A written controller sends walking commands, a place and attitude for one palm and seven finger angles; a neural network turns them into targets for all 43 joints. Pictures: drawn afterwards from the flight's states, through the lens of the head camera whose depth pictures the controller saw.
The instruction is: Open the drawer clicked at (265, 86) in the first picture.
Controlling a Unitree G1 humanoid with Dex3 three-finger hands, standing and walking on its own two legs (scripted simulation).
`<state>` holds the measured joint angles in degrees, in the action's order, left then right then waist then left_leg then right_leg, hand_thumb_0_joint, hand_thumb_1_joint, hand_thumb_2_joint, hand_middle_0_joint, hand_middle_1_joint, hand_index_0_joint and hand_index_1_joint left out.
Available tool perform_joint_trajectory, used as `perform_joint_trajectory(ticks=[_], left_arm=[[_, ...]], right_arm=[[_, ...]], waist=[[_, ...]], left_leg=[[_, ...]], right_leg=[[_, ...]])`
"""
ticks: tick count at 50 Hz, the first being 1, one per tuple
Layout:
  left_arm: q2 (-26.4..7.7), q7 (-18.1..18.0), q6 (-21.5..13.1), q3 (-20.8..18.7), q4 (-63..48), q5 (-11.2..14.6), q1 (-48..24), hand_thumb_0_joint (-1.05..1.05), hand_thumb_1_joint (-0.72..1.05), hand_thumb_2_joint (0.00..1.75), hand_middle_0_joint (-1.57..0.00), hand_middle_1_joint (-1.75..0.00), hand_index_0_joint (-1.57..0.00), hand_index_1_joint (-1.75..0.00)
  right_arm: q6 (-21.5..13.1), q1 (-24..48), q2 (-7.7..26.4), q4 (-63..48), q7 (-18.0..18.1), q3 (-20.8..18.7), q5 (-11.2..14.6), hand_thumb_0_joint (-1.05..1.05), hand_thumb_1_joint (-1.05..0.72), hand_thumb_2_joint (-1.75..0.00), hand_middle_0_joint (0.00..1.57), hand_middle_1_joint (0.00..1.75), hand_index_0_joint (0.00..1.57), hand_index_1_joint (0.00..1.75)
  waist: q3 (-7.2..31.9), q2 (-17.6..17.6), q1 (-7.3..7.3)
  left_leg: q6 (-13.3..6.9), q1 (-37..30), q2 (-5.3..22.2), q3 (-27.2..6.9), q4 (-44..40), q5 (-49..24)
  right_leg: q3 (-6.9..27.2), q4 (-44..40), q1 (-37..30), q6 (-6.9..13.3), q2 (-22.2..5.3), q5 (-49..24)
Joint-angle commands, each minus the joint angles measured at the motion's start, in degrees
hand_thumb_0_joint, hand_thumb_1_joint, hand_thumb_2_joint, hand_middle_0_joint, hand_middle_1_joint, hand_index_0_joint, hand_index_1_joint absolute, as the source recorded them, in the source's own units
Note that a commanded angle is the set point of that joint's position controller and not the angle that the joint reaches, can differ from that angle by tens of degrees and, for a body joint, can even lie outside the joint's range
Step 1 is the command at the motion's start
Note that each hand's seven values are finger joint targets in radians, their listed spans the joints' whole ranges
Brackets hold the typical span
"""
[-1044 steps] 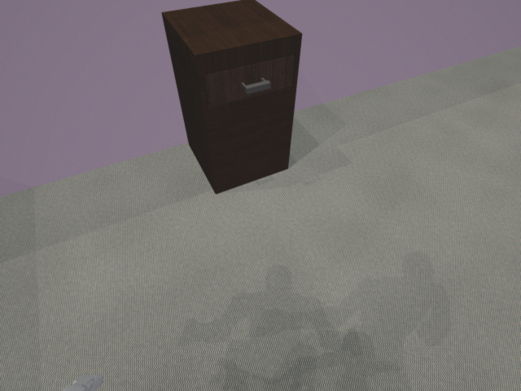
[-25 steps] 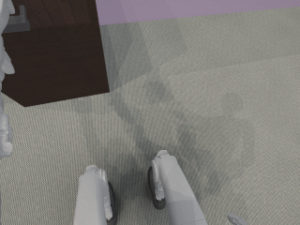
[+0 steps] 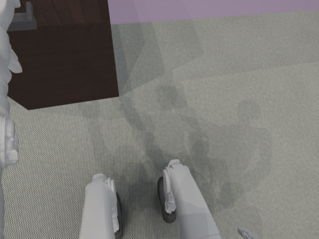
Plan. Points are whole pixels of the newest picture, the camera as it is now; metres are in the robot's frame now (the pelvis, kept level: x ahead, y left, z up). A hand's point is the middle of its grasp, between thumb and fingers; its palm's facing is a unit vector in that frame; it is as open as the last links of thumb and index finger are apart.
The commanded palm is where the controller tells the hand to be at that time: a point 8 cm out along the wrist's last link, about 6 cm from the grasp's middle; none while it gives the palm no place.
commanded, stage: lift the fingers back up to retry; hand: left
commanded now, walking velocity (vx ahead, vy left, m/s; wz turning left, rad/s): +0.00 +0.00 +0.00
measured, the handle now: (7, 15) +0.64 +0.26 +0.02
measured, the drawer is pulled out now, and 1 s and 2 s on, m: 0.00 0.00 0.00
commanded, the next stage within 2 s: re-aim the fingers above the handle in 0.82 s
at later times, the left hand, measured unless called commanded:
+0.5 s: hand out of the picture +0.59 +0.26 +0.04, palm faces -0.09 -0.03 -1.00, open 13.6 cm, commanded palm +0.60 +0.23 +0.11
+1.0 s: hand out of the picture +0.60 +0.26 +0.07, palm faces -0.06 -0.05 -1.00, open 13.7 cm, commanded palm +0.59 +0.24 +0.12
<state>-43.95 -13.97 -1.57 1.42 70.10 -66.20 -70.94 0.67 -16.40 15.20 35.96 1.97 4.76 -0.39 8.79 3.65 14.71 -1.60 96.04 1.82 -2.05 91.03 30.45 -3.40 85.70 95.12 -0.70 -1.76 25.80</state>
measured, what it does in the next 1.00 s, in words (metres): rises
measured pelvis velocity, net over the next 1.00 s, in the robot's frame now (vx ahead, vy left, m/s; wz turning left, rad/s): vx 0.08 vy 0.01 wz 0.00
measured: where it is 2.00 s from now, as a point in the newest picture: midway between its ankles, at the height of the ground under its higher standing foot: (142, 215)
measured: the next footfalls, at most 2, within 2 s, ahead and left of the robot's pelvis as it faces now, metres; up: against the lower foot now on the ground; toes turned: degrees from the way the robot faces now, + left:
none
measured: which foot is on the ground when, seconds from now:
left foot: down 0.00-1.00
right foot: down 0.00-1.00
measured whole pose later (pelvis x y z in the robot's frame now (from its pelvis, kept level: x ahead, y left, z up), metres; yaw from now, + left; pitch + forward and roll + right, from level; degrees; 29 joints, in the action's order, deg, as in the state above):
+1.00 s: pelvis +0.08 +0.01 +0.10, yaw +0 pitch +31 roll -5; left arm -33.8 -23.6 -6.2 -3.7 63.1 -65.2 -50.7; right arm 5.3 -17.0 14.7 40.5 -1.2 -1.1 -3.9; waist 8.8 3.3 9.9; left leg -1.6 69.4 2.6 -0.7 68.7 30.7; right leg -2.7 62.6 68.5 -1.7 -0.5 25.3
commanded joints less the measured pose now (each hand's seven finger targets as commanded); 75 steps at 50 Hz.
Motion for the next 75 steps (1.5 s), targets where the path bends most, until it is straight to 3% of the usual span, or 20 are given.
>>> perform_joint_trajectory(ticks=[1,5,9,12,14,17,21,27,32,34,36,42,50,54,55,57,60,67,71,75], left_arm=[[-11.63,2.22,-1.29,-1.84,-4.43,-0.51,-14.61,0.00,-0.50,0.30,-0.30,-1.20,-0.30,-1.20],[-13.29,1.22,-2.78,-4.09,-9.78,0.39,-14.57,0.00,-0.50,0.30,-0.30,-1.20,-0.30,-1.20],[-14.38,-0.06,-2.44,-5.46,-12.26,1.40,-15.71,0.00,-0.50,0.30,-0.30,-1.20,-0.30,-1.20],[-15.66,-1.13,-1.96,-6.74,-15.51,1.65,-18.03,0.00,-0.50,0.30,-0.30,-1.20,-0.30,-1.20],[-15.71,-1.68,-1.52,-7.25,-15.51,1.95,-18.31,0.00,-0.50,0.30,-0.30,-1.20,-0.30,-1.20],[-17.41,-2.07,-2.09,-9.29,-17.65,2.44,-17.94,0.00,-0.50,0.30,-0.30,-1.20,-0.30,-1.20],[-16.30,-3.07,-4.09,-10.35,-21.46,2.86,-17.23,0.00,-0.50,0.30,-0.30,-1.20,-0.30,-1.20],[-13.94,-5.93,-5.69,-10.47,-21.02,2.56,-13.32,0.00,-0.50,0.30,-0.30,-1.20,-0.30,-1.20],[-13.10,-8.54,-6.40,-11.39,-24.35,2.44,-12.31,0.00,-0.50,0.30,-0.30,-1.20,-0.30,-1.20],[-8.45,-9.16,-5.66,-8.82,-20.67,2.40,-9.63,0.00,-0.50,0.30,-0.30,-1.20,-0.30,-1.20],[-8.54,-9.63,-5.49,-9.36,-18.71,2.55,-7.69,0.00,-0.50,0.30,-0.30,-1.20,-0.30,-1.20],[-3.53,-11.37,-5.73,-7.15,-19.50,1.96,-5.00,0.00,-0.50,0.30,-0.30,-1.20,-0.30,-1.20],[-5.54,-12.37,-3.74,-8.82,-16.92,1.39,-1.71,0.00,-0.50,0.30,-0.30,-1.20,-0.30,-1.20],[-4.20,-11.76,-3.96,-7.90,-16.73,1.80,-1.65,0.00,-0.50,0.30,-0.30,-1.20,-0.30,-1.20],[-5.66,-11.72,-4.01,-9.03,-16.25,1.71,-1.13,0.00,-0.50,0.30,-0.30,-1.20,-0.30,-1.20],[-5.82,-11.45,-4.48,-8.99,-16.62,1.61,-1.57,0.00,-0.50,0.30,-0.30,-1.20,-0.30,-1.20],[-2.64,-11.48,-4.69,-6.58,-16.08,1.43,-2.53,0.00,-0.50,0.30,-0.30,-1.20,-0.30,-1.20],[-6.39,-11.66,-4.59,-8.85,-15.81,1.21,-3.88,0.00,-0.50,0.30,-0.30,-1.20,-0.30,-1.20],[-6.76,-11.31,-3.87,-8.67,-13.85,1.50,-4.08,0.00,-0.50,0.30,-0.30,-1.20,-0.30,-1.20],[-8.41,-11.13,-3.27,-8.42,-12.50,0.93,-6.15,0.00,-0.50,0.30,-0.30,-1.20,-0.30,-1.20]], right_arm=[[-0.19,-12.28,10.87,-1.23,0.91,-4.09,-0.36,0.00,-0.90,-0.90,0.20,0.30,0.20,0.30],[-0.14,-12.99,10.93,-1.96,0.70,-4.67,-0.44,0.00,-0.90,-0.90,0.20,0.30,0.20,0.30],[0.05,-13.41,10.87,-1.45,0.63,-4.95,-0.24,0.00,-0.90,-0.90,0.20,0.30,0.20,0.30],[0.16,-13.97,11.03,-0.71,0.33,-5.24,-0.41,0.00,-0.90,-0.90,0.20,0.30,0.20,0.30],[0.37,-14.13,10.86,-0.05,0.30,-5.30,-0.47,0.00,-0.90,-0.90,0.20,0.30,0.20,0.30],[0.74,-14.53,10.70,0.48,-0.04,-5.52,-0.78,0.00,-0.90,-0.90,0.20,0.30,0.20,0.30],[1.15,-14.15,9.93,1.03,-0.38,-6.18,-1.25,0.00,-0.90,-0.90,0.20,0.30,0.20,0.30],[1.72,-14.24,9.84,2.43,-0.87,-7.09,-2.04,0.00,-0.90,-0.90,0.20,0.30,0.20,0.30],[2.55,-14.31,9.87,3.19,-1.28,-8.07,-2.69,0.00,-0.90,-0.90,0.20,0.30,0.20,0.30],[2.84,-14.28,9.53,3.78,-1.65,-8.36,-2.86,0.00,-0.90,-0.90,0.20,0.30,0.20,0.30],[3.30,-14.03,9.71,3.88,-1.69,-8.35,-3.05,0.00,-0.90,-0.90,0.20,0.30,0.20,0.30],[4.11,-13.82,9.47,4.05,-2.34,-9.34,-3.66,0.00,-0.90,-0.90,0.20,0.30,0.20,0.30],[5.18,-12.74,9.92,3.52,-2.60,-9.23,-3.79,0.00,-0.90,-0.90,0.20,0.30,0.20,0.30],[5.23,-12.37,9.71,3.29,-2.51,-9.27,-3.70,0.00,-0.90,-0.90,0.20,0.30,0.20,0.30],[5.31,-12.46,10.02,3.31,-2.36,-9.17,-3.72,0.00,-0.90,-0.90,0.20,0.30,0.20,0.30],[5.13,-12.43,9.99,3.24,-2.28,-9.18,-3.74,0.00,-0.90,-0.90,0.20,0.30,0.20,0.30],[4.77,-12.26,9.64,3.21,-2.27,-9.40,-3.61,0.00,-0.90,-0.90,0.20,0.30,0.20,0.30],[4.55,-12.47,10.04,3.31,-2.11,-9.09,-3.65,0.00,-0.90,-0.90,0.20,0.30,0.20,0.30],[4.41,-12.15,10.14,3.25,-2.01,-8.81,-3.35,0.00,-0.90,-0.90,0.20,0.30,0.20,0.30],[4.15,-12.55,10.59,3.20,-1.70,-8.48,-3.06,0.00,-0.90,-0.90,0.20,0.30,0.20,0.30]], waist=[[24.64,4.81,2.49],[29.42,7.02,0.78],[31.73,6.58,0.62],[35.97,10.76,-0.09],[35.26,9.39,0.17],[38.22,10.15,-0.97],[39.62,11.23,-1.85],[36.28,11.25,-2.26],[38.46,13.41,-3.36],[34.29,11.45,-2.51],[34.01,9.24,-2.90],[34.28,11.34,-3.35],[32.67,7.11,-4.09],[32.30,7.51,-3.91],[32.48,5.80,-4.11],[33.12,6.79,-4.20],[31.78,6.66,-3.05],[33.67,8.20,-3.90],[31.87,5.51,-3.29],[30.96,5.70,-2.75]], left_leg=[[-2.42,-14.04,-1.63,0.10,-12.29,5.74],[-2.21,-17.34,-1.77,0.02,-13.10,3.71],[-2.12,-20.63,-1.64,-0.63,-14.97,2.90],[-1.73,-26.72,-1.57,-1.65,-16.55,-0.21],[-1.81,-28.60,-1.31,-1.92,-17.39,-2.34],[-1.75,-32.23,-1.24,-1.93,-18.28,-7.12],[-1.36,-39.17,-0.87,-2.47,-20.45,-13.55],[-1.01,-44.69,-0.56,-2.00,-23.21,-20.03],[-0.11,-52.68,-0.24,-2.00,-25.36,-29.48],[-0.18,-52.43,-0.07,-1.85,-25.86,-29.86],[-0.48,-51.74,-0.23,-1.42,-26.34,-30.50],[0.41,-56.66,0.06,-1.57,-27.33,-36.16],[-0.38,-52.61,-0.39,0.14,-28.03,-33.19],[-0.29,-53.15,-0.39,0.08,-28.30,-32.86],[-0.35,-52.45,-0.34,-0.12,-28.36,-32.15],[-0.36,-52.67,-0.34,-0.05,-28.20,-32.07],[-0.41,-52.38,-0.33,-0.11,-28.21,-30.17],[-0.31,-51.59,-0.56,-0.07,-27.74,-29.89],[-0.83,-48.11,-0.73,0.44,-27.75,-26.16],[-0.94,-46.20,-0.94,0.38,-27.66,-22.96]], right_leg=[[-0.03,-11.60,-17.87,2.35,3.23,6.88],[0.15,-11.99,-20.45,2.37,3.47,5.49],[0.04,-13.54,-22.81,2.07,3.66,4.77],[-0.30,-14.26,-23.32,2.21,3.71,2.66],[-0.39,-15.48,-24.14,1.99,3.72,1.21],[-0.32,-16.86,-27.45,2.07,3.87,-1.59],[-0.60,-19.14,-29.30,2.37,4.08,-5.21],[-0.67,-22.72,-32.12,2.54,4.31,-9.57],[-0.82,-24.80,-35.53,2.79,4.32,-15.55],[-1.12,-25.97,-34.99,2.78,4.41,-15.84],[-0.79,-26.34,-36.99,2.78,4.38,-17.55],[-1.07,-27.02,-37.36,2.93,4.46,-20.14],[-0.38,-27.55,-42.49,2.76,4.38,-22.85],[-0.43,-27.70,-41.94,2.76,4.39,-22.05],[-0.42,-27.47,-42.32,2.69,4.41,-21.61],[-0.29,-27.22,-41.96,2.66,4.35,-21.56],[-0.37,-27.65,-40.29,2.67,4.50,-19.51],[-0.20,-26.57,-40.30,2.72,4.35,-19.09],[0.13,-27.14,-41.03,2.58,4.34,-17.74],[0.11,-26.98,-39.77,2.54,4.40,-14.89]])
